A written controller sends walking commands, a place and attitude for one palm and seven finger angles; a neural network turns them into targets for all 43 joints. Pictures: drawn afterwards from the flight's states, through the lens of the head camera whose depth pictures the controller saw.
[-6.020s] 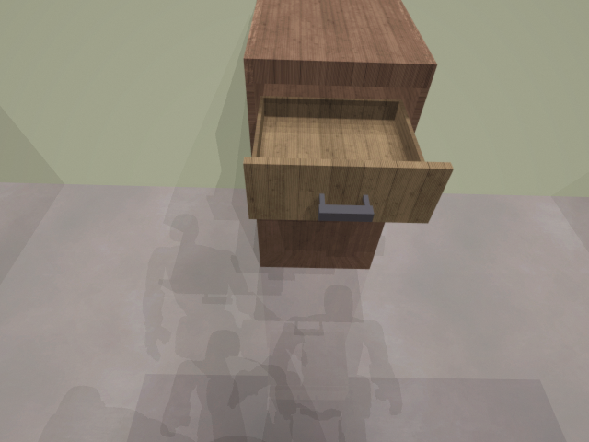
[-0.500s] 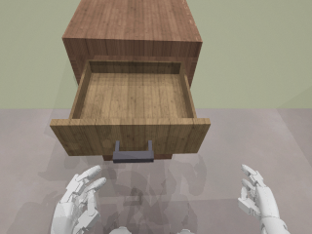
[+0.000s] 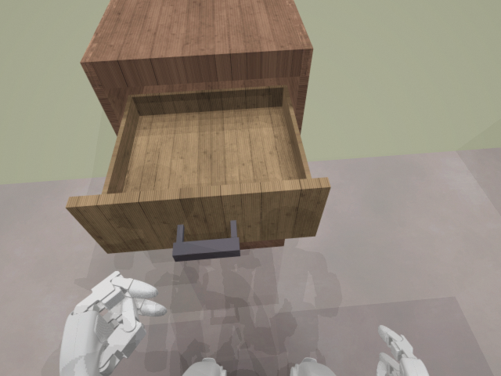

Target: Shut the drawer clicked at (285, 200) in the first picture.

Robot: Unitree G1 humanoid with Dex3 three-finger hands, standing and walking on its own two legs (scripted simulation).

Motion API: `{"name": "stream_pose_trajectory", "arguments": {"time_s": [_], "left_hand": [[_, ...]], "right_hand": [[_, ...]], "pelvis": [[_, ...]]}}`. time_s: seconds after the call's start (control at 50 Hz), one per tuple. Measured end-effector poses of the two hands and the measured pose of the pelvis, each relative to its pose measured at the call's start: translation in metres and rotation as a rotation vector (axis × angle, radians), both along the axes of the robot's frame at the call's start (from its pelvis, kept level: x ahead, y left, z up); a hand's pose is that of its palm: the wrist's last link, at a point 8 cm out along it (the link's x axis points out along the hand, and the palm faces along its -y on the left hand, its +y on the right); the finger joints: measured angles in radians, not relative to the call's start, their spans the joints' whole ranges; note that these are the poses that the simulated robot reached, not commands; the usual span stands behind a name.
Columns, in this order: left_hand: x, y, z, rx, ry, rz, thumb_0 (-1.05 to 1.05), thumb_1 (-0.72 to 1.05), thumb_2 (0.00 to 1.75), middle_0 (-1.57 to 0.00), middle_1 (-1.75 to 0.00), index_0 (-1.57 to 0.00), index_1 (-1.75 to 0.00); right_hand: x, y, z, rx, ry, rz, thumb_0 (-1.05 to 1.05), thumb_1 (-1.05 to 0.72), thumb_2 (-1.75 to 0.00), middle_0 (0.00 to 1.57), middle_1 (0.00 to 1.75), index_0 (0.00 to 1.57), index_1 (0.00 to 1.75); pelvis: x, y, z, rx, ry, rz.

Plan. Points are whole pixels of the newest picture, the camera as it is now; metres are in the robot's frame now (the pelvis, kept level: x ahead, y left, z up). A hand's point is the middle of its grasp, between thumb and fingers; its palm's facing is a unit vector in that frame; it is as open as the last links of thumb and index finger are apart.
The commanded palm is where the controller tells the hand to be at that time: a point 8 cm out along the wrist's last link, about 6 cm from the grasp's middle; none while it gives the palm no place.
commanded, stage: raise the hand and make a fist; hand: left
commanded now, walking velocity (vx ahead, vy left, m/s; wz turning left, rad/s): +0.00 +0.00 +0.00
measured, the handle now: (207, 238) +0.33 +0.09 +0.02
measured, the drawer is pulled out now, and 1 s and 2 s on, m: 0.30 0.30 0.30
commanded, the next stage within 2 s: bring the fist close to the handle in 1.02 s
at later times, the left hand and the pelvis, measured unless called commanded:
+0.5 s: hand (146, 335) +0.16 +0.12 +0.11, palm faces +0.10 -0.99 +0.03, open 3.2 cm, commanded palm +0.11 +0.18 +0.11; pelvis +0.01 +0.01 +0.00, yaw +2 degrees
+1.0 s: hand (142, 335) +0.16 +0.13 +0.11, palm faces +0.14 -0.99 -0.03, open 3.3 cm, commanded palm +0.11 +0.17 +0.12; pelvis +0.02 +0.01 +0.01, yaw +1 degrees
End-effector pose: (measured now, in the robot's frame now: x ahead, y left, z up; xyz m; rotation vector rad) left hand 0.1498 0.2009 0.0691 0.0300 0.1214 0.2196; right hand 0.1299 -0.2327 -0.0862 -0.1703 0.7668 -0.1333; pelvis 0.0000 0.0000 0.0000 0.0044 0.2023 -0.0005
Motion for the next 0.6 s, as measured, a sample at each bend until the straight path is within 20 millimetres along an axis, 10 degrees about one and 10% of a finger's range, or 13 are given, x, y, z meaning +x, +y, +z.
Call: {"name": "stream_pose_trajectory", "arguments": {"time_s": [0.14, 0.34, 0.6], "left_hand": [[-0.010, -0.014, 0.016, -0.031, -0.123, -0.094, 0.02, 0.91, 0.90, -1.04, -1.22, -1.04, -1.22], [-0.014, -0.005, 0.029, -0.010, -0.088, -0.046, 0.02, 0.90, 0.90, -1.25, -1.44, -1.25, -1.44], [-0.019, -0.022, 0.042, -0.018, -0.030, -0.129, 0.02, 0.90, 0.90, -1.38, -1.58, -1.38, -1.59]], "right_hand": [[0.034, -0.008, 0.012, -0.059, -0.101, 0.058, 0.02, -0.90, -0.90, 0.20, 0.30, 0.20, 0.30], [0.087, 0.038, 0.043, 0.033, -0.270, 0.112, 0.01, -0.90, -0.90, 0.20, 0.30, 0.20, 0.30], [0.084, 0.054, 0.045, 0.076, -0.238, 0.147, 0.01, -0.90, -0.90, 0.20, 0.30, 0.21, 0.30]], "pelvis": [[0.000, 0.007, -0.006, -0.013, 0.005, 0.019], [0.008, 0.012, 0.000, -0.014, -0.013, 0.018], [0.013, 0.014, 0.007, -0.016, -0.043, 0.022]]}}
